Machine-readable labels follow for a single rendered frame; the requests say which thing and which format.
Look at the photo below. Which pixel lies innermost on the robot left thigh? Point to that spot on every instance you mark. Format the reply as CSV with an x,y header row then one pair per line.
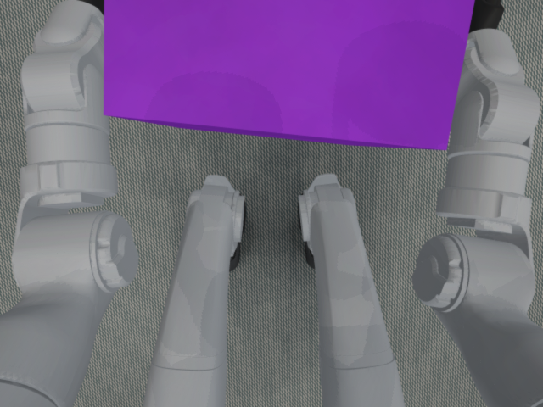
x,y
189,364

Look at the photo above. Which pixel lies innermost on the left robot upper arm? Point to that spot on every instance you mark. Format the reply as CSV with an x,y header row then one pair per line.
x,y
68,268

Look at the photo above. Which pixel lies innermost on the robot right shin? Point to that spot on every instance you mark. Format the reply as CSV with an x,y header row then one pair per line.
x,y
330,179

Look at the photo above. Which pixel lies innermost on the carton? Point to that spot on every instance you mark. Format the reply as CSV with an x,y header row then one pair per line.
x,y
376,73

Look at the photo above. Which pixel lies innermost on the right robot upper arm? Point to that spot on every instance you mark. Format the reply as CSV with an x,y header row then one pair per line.
x,y
481,290

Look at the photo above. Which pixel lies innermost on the robot right hand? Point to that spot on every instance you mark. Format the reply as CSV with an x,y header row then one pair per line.
x,y
486,14

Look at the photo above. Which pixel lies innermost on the robot right forearm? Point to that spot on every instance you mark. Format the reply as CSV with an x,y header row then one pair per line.
x,y
492,134

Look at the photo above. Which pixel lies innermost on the robot left forearm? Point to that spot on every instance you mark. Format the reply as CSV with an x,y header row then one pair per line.
x,y
67,133

